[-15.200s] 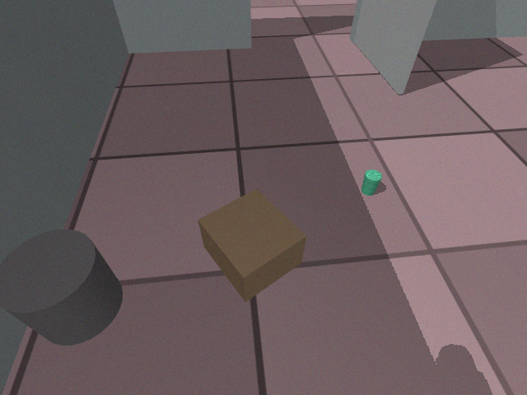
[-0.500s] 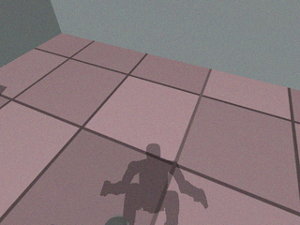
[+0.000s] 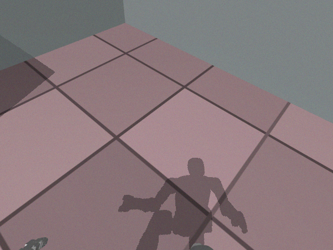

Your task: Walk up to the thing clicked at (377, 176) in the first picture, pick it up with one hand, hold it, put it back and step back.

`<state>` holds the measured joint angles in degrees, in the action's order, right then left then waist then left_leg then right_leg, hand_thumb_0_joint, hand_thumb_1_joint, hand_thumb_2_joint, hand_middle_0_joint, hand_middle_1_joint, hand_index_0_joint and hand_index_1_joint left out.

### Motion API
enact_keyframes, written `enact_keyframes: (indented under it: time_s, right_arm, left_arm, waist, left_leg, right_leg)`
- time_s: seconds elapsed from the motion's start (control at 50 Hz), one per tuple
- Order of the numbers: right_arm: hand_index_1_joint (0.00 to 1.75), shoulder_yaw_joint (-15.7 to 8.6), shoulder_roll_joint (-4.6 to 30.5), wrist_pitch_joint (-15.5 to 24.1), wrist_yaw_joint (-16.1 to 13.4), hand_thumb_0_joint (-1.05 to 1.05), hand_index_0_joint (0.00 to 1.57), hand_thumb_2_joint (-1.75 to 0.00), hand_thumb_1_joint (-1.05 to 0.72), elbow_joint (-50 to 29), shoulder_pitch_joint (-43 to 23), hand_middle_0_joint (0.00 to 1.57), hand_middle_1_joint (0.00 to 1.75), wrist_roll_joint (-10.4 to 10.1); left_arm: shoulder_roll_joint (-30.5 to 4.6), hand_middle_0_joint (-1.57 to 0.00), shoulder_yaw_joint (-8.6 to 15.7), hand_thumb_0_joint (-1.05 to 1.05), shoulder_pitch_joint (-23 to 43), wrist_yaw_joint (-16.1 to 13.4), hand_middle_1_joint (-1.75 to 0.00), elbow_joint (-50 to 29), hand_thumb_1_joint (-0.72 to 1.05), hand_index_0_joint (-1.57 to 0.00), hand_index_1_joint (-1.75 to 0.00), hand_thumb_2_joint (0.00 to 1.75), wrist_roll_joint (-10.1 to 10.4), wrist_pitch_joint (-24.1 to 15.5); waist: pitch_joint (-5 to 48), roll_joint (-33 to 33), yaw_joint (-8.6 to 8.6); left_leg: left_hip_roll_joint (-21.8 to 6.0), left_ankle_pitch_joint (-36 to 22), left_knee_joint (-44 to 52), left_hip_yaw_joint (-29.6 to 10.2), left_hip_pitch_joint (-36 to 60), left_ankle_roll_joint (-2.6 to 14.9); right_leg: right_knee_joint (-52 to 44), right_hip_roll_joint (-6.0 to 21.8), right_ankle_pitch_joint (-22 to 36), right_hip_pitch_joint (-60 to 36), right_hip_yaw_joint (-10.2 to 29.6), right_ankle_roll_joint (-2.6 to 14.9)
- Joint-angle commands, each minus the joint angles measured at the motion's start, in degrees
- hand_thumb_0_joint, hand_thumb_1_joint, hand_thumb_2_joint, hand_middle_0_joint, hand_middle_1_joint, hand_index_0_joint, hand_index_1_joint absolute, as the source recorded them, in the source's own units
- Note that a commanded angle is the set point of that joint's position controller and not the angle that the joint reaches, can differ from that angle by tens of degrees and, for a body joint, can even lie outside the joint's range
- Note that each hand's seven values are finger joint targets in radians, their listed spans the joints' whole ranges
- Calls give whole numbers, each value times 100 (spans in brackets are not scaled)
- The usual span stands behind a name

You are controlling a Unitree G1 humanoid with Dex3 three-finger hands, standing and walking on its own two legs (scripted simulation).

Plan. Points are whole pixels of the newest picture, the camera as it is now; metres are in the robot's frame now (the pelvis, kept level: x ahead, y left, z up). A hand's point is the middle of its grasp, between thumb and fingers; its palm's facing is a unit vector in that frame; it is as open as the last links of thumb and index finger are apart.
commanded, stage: walk up
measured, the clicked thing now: out of the picture -0.63 +1.26 -0.70
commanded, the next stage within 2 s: none
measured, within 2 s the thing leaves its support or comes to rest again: neither
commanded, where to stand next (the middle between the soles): +0.10 +0.02 m, yaw +109 degrees
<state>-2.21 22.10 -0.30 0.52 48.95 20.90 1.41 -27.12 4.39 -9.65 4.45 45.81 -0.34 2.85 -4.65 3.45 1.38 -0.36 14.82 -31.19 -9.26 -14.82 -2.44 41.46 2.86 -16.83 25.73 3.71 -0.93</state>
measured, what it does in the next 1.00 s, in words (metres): steps to the right, turning left: right foot, then left foot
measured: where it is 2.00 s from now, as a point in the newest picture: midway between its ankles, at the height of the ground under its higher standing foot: outside the picture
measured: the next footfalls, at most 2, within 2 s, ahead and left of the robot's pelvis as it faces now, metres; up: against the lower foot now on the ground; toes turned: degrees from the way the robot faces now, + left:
right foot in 0.04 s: +0.14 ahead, -0.15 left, +0.00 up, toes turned +3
left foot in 0.50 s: +0.05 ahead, +0.06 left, +0.00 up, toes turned +33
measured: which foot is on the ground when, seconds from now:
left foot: down 0.00-0.04, up 0.06-0.48, down 0.50-0.90, up 0.92-1.00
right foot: up 0.00-0.02, down 0.04-0.54, up 0.56-0.86, down 0.88-1.00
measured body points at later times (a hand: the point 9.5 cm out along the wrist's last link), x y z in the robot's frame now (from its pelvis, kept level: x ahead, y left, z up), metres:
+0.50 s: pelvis +0.04 -0.08 -0.01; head +0.06 -0.04 +0.44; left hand -0.02 +0.25 -0.13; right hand +0.31 -0.30 -0.09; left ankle +0.02 +0.04 -0.73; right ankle +0.10 -0.15 -0.73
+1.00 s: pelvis +0.05 -0.10 +0.01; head +0.08 -0.08 +0.45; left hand -0.15 +0.19 -0.07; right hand +0.36 -0.21 -0.11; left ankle -0.02 +0.01 -0.68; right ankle +0.15 -0.14 -0.73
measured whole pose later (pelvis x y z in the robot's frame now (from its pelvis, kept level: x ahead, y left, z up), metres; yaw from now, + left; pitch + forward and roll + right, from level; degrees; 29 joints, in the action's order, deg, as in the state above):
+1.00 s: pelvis +0.05 -0.10 +0.01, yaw +54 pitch -2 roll +1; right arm -4.4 22.7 -3.9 3.6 41.2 15.1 2.1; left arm -23.8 3.9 -10.3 -0.1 43.6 -1.9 -0.7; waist -6.1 -1.1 -0.9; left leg 5.8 21.4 -54.1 -4.9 -28.8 -1.5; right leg 31.5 2.4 -14.8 15.4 -4.8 2.5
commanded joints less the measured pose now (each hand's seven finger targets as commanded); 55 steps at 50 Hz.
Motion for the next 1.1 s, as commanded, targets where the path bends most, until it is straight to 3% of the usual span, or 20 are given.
enact_keyframes:
  time_s: [0.0, 0.02, 0.04, 0.08, 0.14, 0.2, 0.32, 0.46, 0.5, 0.52, 0.54, 0.56, 0.62, 0.82, 0.86, 0.88, 0.9, 0.96, 1.0, 1.08]
  right_arm:
    - [30, -301, 1084, 44, -198, 0, 20, -90, -90, -843, -876, 20, 30, -35]
    - [30, -165, 588, 33, -217, 0, 20, -90, -90, -947, -598, 20, 30, -87]
    - [30, -201, 715, 0, -288, 0, 20, -90, -90, -840, -109, 20, 30, -50]
    - [30, -396, 1326, -21, -268, 0, 20, -90, -90, -660, -37, 20, 30, -28]
    - [30, -379, 1200, -64, -10, 0, 20, -90, -90, -590, -139, 20, 30, -71]
    - [30, -303, 1011, -165, 165, 0, 20, -90, -90, -727, -290, 20, 30, -39]
    - [30, -347, 1064, -230, 295, 0, 20, -90, -90, -1071, -1143, 20, 30, 16]
    - [30, -492, 1184, -227, 373, 0, 20, -90, -90, -1094, -748, 20, 30, -2]
    - [30, -631, 1420, -199, 291, 0, 20, -90, -90, -913, -245, 20, 30, 38]
    - [30, -753, 1879, -207, 214, 0, 20, -90, -90, -1043, -344, 20, 30, 116]
    - [30, -800, 2242, -212, 199, 0, 20, -90, -90, -1205, -491, 20, 30, 104]
    - [30, -821, 2214, -215, 193, 0, 20, -90, -90, -1183, -566, 20, 30, 64]
    - [30, -561, 1522, -223, 99, 0, 20, -90, -90, -1378, -1149, 20, 30, 31]
    - [30, -680, 1504, -153, 202, 0, 20, -90, -90, -1630, -893, 20, 30, 145]
    - [30, -532, 1089, -144, 204, 0, 20, -90, -90, -1801, -1170, 20, 30, 39]
    - [30, -486, 893, -149, 180, 0, 20, -90, -90, -1691, -826, 20, 30, 40]
    - [30, -614, 1272, -173, 138, 0, 20, -90, -90, -1514, -503, 20, 30, 148]
    - [30, -774, 1551, -204, 271, 0, 20, -90, -90, -1197, -306, 20, 30, 90]
    - [30, -662, 1305, -157, 343, 0, 20, -90, -90, -1173, -328, 20, 30, 64]
    - [30, -534, 1134, -93, 335, 0, 20, -90, -90, -1181, -652, 20, 30, -48]
  left_arm:
    - [-850, -20, 308, 0, -726, -307, -30, -134, 90, -20, -30, 90, -7, -314]
    - [-1372, -20, 414, 0, -824, -349, -30, -162, 90, -20, -30, 90, -135, -357]
    - [-1442, -20, 393, 0, -199, -344, -30, -443, 90, -20, -30, 90, -163, -326]
    - [-1350, -20, 369, 0, 524, -300, -30, -573, 90, -20, -30, 90, -155, -308]
    - [-952, -20, 240, 0, 441, -335, -30, -422, 90, -20, -30, 90, -62, -396]
    - [-994, -20, 276, 0, 176, -385, -30, -396, 90, -20, -30, 90, -44, -422]
    - [-1154, -20, 341, 0, -291, -427, -30, -490, 90, -20, -30, 90, -69, -436]
    - [-1314, -20, 388, 0, 214, -401, -30, -677, 90, -20, -30, 90, -143, -392]
    - [-1021, -20, 290, 0, -42, -372, -30, -624, 90, -20, -30, 90, -73, -351]
    - [-703, -20, 218, 0, -247, -346, -30, -672, 90, -20, -30, 90, -35, -334]
    - [-758, -20, 226, 0, 191, -359, -30, -839, 90, -20, -30, 90, -44, -347]
    - [-1058, -20, 303, 0, 576, -364, -30, -843, 90, -20, -30, 90, -98, -403]
    - [-898, -20, 276, 0, -104, -355, -30, -532, 90, -20, -30, 90, -19, -407]
    - [-590, -20, 281, 0, -307, -547, -30, -570, 90, -20, -30, 90, 5, -513]
    - [-1043, -20, 418, 0, -965, -607, -30, -458, 90, -20, -30, 90, -80, -555]
    - [-1470, -20, 511, 0, -737, -631, -30, -560, 90, -20, -30, 90, -167, -535]
    - [-1427, -20, 503, 0, 52, -619, -30, -798, 90, -20, -30, 90, -186, -508]
    - [-938, -20, 358, 0, 461, -547, -30, -875, 90, -20, -30, 90, -172, -623]
    - [-900, -20, 344, 0, 189, -508, -30, -744, 90, -20, -30, 90, -175, -648]
    - [-1076, -20, 411, 0, -153, -284, -30, -823, 90, -20, -30, 90, -223, -588]
  waist:
    - [773, -589, -858]
    - [962, 1128, -766]
    - [816, 1274, -397]
    - [660, 1202, -190]
    - [780, 1097, -123]
    - [896, 1015, -222]
    - [630, 480, -568]
    - [894, 255, -152]
    - [1151, -793, 96]
    - [904, -2194, 57]
    - [736, -2420, 184]
    - [406, -2011, 226]
    - [402, -1301, -212]
    - [778, -852, -299]
    - [910, 238, -816]
    - [846, 1314, -668]
    - [604, 838, -384]
    - [157, 280, -66]
    - [240, 464, -208]
    - [51, 934, -555]
  left_leg:
    - [-23, -350, -825, -436, -1572, 629]
    - [739, 1254, -2041, 280, -2219, 456]
    - [529, 1841, -2629, 373, -2210, 344]
    - [15, 1534, -3002, 507, -1998, 357]
    - [-85, 713, -2916, 573, -1784, 345]
    - [-92, 468, -2545, 858, -1744, 281]
    - [-342, 465, -1641, 1045, -1636, 281]
    - [-263, 693, -718, 1411, -267, 500]
    - [-103, 730, 283, 751, 915, 902]
    - [-925, 393, 993, -1036, 1285, 1380]
    - [-1503, 761, 1396, -2728, 796, 2041]
    - [-1630, 960, 1698, -3007, 187, 2127]
    - [-800, -504, 1021, -1244, 573, 1508]
    - [-374, -660, 704, -2047, -686, 1180]
    - [486, 1105, -267, -1036, -2105, 499]
    - [880, 1386, -1776, -21, -2627, 174]
    - [306, 1244, -2554, 198, -2642, 5]
    - [50, 571, -3235, 240, -1871, 18]
    - [1, 172, -2945, 459, -1929, 145]
    - [-126, 286, -1983, 965, -2030, 130]
  right_leg:
    - [-1779, 154, 648, -2333, 114, 303]
    - [-2444, 1671, 152, -2552, 1749, 581]
    - [-2714, 2315, -229, -1925, 2405, 745]
    - [-2835, 2272, -736, -1426, 2437, 1160]
    - [-1957, 1286, 1385, -1888, 596, 821]
    - [-1776, 1386, 2593, -2352, -79, 884]
    - [-1863, 1999, 2492, -2446, -370, 851]
    - [-1344, 2284, 1098, -1356, -1109, 854]
    - [239, 1532, -152, -577, -1692, 314]
    - [1322, 589, -1570, 630, -2075, -113]
    - [1698, 11, -2374, 1211, -1225, -282]
    - [1803, 172, -2302, 768, -552, -115]
    - [1521, 269, -1333, 854, -530, -118]
    - [-860, -490, -477, -1373, -270, 218]
    - [-2410, 514, -440, -2890, 718, 611]
    - [-2986, 2125, -1405, -2824, 2301, 953]
    - [-3112, 2667, -1824, -2083, 2461, 1406]
    - [-2941, 1920, -1356, -1246, 1234, 1361]
    - [-2638, 1340, -777, -1648, 204, 944]
    - [-2761, 1357, -948, -2130, -259, 1049]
